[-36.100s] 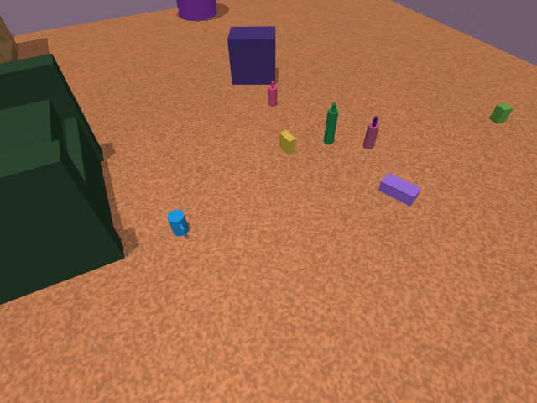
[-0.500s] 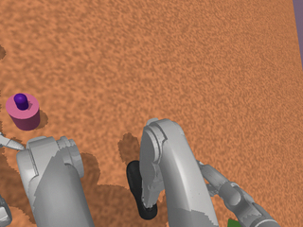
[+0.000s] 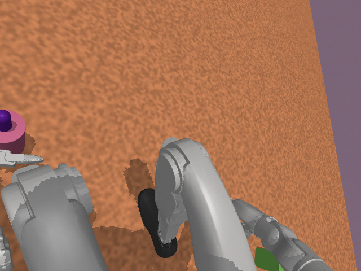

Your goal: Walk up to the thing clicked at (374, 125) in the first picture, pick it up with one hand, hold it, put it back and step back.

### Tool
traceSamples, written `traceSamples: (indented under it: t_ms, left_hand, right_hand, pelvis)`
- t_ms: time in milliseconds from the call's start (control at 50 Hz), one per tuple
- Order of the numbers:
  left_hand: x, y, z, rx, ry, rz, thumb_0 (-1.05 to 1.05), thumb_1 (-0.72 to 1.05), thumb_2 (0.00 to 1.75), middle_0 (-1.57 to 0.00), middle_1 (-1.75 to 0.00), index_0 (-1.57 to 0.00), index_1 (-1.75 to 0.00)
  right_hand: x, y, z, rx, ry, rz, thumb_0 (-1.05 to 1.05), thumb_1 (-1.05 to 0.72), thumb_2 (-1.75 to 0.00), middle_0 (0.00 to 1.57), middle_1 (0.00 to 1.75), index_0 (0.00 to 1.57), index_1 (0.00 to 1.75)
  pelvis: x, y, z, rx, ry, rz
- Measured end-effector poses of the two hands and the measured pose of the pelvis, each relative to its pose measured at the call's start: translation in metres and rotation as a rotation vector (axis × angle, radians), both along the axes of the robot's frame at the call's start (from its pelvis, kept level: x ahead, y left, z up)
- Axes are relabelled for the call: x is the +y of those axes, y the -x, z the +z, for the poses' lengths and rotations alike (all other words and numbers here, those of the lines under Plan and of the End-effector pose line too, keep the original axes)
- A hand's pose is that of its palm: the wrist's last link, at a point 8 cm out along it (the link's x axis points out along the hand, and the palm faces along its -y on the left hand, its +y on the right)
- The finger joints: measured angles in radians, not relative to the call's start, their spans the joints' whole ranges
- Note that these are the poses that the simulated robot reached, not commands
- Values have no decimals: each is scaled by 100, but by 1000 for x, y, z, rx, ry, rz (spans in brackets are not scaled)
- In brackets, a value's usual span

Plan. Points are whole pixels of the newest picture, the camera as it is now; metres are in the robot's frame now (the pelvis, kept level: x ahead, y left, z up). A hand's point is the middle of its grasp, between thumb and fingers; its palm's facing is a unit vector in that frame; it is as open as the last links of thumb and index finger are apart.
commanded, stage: close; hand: left
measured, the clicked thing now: (5, 133) +0.42 +0.23 -0.18
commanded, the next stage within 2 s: settle in 0.60 s
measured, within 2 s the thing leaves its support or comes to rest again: leaves its support in 1.00 s
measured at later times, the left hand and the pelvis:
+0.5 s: hand (9, 130) +0.42 +0.22 -0.17, palm faces +0.09 -1.00 -0.03, open 9.6 cm; pelvis +0.00 +0.00 +0.00, yaw -1 degrees
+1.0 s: hand (8, 133) +0.42 +0.22 -0.17, palm faces +0.10 -1.00 -0.01, open 8.8 cm; pelvis +0.00 +0.00 +0.01, yaw -1 degrees
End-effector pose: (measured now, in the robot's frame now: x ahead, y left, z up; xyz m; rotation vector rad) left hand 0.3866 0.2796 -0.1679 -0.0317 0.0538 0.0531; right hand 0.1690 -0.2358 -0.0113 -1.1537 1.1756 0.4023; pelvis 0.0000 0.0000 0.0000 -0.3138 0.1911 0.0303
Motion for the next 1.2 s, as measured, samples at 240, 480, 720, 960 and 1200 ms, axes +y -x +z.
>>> traceSamples:
  t_ms: [240, 480, 720, 960, 1200]
  left_hand:
    - [0, 4, -6, 7, -54, -7, -1, 13, 41, -38, -37, -36, -36]
    - [-6, -9, -4, -7, -58, 32, 1, 18, 58, -61, -61, -52, -61]
    - [-6, -9, -5, -20, -54, 56, 3, 0, 77, -76, -91, -69, -91]
    - [-7, -4, -4, -20, -42, 42, 1, -10, 93, -76, -101, -71, -102]
    - [13, -2, 46, -86, -77, 62, 1, -14, 98, -77, -101, -73, -103]
  right_hand:
    - [3, 4, -7, 56, 4, 7, 0, -88, -89, 20, 30, 20, 30]
    - [4, 3, -3, 59, 10, -3, 0, -87, -89, 20, 30, 20, 30]
    - [-2, 5, -1, 71, 23, -19, 0, -88, -90, 20, 30, 20, 30]
    - [2, -1, -2, 68, 10, -24, 0, -90, -90, 20, 30, 20, 30]
    - [8, -15, -6, 25, -72, -76, 0, -90, -90, 20, 30, 20, 30]
  pelvis:
    - [1, 0, 0, -1, 9, -3]
    - [1, -2, 3, 9, 15, -14]
    - [0, -1, 4, 14, 17, -19]
    - [2, -3, 6, 26, 19, -18]
    - [-2, -6, 15, 78, -2, 6]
